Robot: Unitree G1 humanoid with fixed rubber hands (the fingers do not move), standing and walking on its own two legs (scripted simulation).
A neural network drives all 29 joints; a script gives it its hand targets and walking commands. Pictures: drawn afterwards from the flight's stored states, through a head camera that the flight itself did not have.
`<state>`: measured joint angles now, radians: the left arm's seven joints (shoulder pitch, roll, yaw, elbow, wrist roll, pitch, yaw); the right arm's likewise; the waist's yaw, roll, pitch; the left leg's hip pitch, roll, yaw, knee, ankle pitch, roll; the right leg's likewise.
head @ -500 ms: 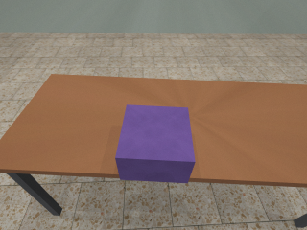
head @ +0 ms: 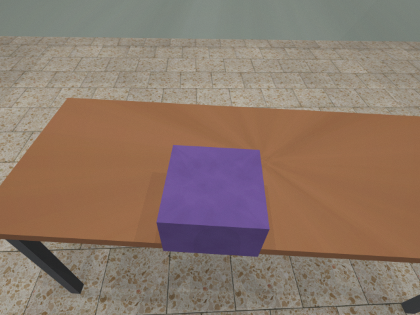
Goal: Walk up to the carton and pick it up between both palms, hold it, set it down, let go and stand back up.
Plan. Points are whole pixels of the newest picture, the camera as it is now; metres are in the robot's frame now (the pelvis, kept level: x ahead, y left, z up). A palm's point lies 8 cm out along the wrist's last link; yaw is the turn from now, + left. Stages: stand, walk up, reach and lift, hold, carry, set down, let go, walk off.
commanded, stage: stand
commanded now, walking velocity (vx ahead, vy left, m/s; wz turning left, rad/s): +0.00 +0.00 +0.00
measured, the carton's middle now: (213, 198) +0.42 -0.01 -0.07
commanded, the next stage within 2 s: none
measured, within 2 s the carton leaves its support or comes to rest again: neither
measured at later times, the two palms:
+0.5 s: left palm out of the picture +0.08 +0.29 -0.12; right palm out of the picture +0.06 -0.29 -0.12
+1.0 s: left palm out of the picture +0.07 +0.30 -0.12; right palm out of the picture +0.07 -0.28 -0.12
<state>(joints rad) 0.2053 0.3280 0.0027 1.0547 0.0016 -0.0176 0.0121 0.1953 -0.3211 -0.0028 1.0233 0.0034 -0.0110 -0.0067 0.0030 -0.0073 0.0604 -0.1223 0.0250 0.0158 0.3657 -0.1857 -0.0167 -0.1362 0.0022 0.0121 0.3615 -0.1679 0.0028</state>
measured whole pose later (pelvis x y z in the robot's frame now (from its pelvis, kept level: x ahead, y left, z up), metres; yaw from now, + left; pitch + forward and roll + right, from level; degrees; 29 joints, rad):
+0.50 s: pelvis +0.02 +0.00 +0.00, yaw +0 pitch -3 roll +0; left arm 0.17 0.32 0.00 1.07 0.00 -0.02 0.02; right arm 0.19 -0.32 -0.01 1.07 0.00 -0.02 -0.02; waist 0.00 0.00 0.06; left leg -0.08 0.03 0.02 0.33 -0.20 -0.02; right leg -0.10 0.00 0.02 0.33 -0.18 0.01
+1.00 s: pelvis +0.03 +0.01 +0.00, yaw +0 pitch -3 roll +0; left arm 0.19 0.33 0.00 1.09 -0.01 -0.02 0.02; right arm 0.18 -0.32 -0.01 1.07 0.01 -0.01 -0.02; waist 0.00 -0.01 0.06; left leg -0.07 0.02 0.03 0.32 -0.20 -0.01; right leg -0.09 -0.01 0.02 0.32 -0.19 0.01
